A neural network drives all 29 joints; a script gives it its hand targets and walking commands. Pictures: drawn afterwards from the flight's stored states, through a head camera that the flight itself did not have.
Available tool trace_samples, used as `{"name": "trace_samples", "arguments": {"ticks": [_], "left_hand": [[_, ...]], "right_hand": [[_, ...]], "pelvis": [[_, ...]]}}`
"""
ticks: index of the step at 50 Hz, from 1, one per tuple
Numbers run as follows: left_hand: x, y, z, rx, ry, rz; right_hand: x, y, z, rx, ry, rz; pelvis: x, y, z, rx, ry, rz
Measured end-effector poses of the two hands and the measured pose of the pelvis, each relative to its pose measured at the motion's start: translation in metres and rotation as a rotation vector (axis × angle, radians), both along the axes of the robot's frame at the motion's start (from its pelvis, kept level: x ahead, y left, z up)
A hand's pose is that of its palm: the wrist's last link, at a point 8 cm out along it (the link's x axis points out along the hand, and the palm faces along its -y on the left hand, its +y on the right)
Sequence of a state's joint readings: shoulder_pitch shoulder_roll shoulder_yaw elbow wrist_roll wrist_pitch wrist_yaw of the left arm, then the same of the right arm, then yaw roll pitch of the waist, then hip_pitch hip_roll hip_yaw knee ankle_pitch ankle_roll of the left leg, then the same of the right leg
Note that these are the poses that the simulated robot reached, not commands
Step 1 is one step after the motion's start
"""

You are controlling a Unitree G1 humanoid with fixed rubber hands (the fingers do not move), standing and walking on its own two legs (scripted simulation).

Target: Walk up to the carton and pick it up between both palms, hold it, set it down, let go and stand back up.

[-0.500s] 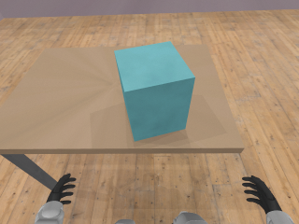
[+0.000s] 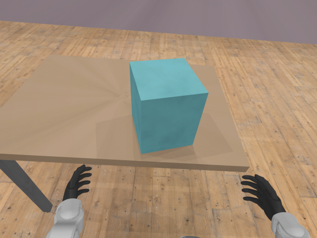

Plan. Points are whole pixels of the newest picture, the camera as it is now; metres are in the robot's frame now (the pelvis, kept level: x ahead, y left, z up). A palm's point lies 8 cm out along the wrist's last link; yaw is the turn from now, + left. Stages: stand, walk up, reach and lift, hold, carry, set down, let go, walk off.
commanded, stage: reach and lift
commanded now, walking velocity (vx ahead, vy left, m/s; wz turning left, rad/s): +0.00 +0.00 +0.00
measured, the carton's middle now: (162, 105) +0.54 +0.02 +0.02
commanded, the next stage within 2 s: none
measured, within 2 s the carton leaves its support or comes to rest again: neither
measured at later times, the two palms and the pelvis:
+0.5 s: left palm (99, 176) +0.26 +0.18 +0.01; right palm (266, 180) +0.26 -0.25 +0.02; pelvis +0.05 -0.01 +0.01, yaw +1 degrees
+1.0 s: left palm (94, 157) +0.29 +0.20 +0.04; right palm (258, 159) +0.31 -0.24 +0.04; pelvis +0.08 +0.01 +0.02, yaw +1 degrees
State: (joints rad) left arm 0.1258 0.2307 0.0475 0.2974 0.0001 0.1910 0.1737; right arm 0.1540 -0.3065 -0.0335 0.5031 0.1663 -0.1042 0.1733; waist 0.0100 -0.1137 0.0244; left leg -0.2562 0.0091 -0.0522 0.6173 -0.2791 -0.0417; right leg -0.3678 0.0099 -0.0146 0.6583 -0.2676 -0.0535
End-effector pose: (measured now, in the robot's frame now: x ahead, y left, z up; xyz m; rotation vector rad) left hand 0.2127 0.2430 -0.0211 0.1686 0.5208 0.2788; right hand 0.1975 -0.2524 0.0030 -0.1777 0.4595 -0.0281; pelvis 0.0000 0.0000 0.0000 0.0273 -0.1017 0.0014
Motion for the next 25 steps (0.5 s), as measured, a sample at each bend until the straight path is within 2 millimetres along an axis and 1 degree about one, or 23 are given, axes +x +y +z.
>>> {"name": "trace_samples", "arguments": {"ticks": [3, 8, 11, 14, 18, 21, 23, 25], "left_hand": [[0.000, -0.001, 0.008, -0.002, -0.019, 0.017], [0.006, -0.007, 0.030, 0.030, -0.079, 0.027], [0.013, -0.012, 0.039, 0.039, -0.115, 0.024], [0.020, -0.021, 0.037, 0.020, -0.133, 0.013], [0.029, -0.041, 0.027, -0.033, -0.138, -0.019], [0.034, -0.054, 0.022, -0.072, -0.146, -0.012], [0.038, -0.059, 0.025, -0.087, -0.161, 0.000], [0.043, -0.061, 0.028, -0.096, -0.174, 0.009]], "right_hand": [[0.003, -0.006, -0.001, 0.014, -0.016, 0.019], [0.014, -0.022, -0.004, 0.029, -0.061, 0.049], [0.020, -0.021, -0.007, 0.082, -0.070, 0.046], [0.027, -0.009, -0.003, 0.119, -0.089, 0.068], [0.043, 0.004, 0.016, 0.130, -0.157, 0.103], [0.053, 0.005, 0.025, 0.113, -0.171, 0.112], [0.058, 0.003, 0.025, 0.101, -0.159, 0.108], [0.062, -0.001, 0.021, 0.098, -0.134, 0.094]], "pelvis": [[0.003, 0.006, 0.000, -0.015, -0.004, 0.004], [0.008, 0.010, 0.000, -0.023, -0.002, 0.005], [0.013, 0.007, 0.001, -0.016, 0.010, 0.008], [0.019, 0.002, 0.003, -0.008, 0.024, 0.009], [0.027, -0.004, 0.004, 0.000, 0.044, 0.010], [0.034, -0.006, 0.005, 0.003, 0.061, 0.011], [0.040, -0.006, 0.007, 0.002, 0.073, 0.012], [0.046, -0.005, 0.008, 0.001, 0.086, 0.012]]}}
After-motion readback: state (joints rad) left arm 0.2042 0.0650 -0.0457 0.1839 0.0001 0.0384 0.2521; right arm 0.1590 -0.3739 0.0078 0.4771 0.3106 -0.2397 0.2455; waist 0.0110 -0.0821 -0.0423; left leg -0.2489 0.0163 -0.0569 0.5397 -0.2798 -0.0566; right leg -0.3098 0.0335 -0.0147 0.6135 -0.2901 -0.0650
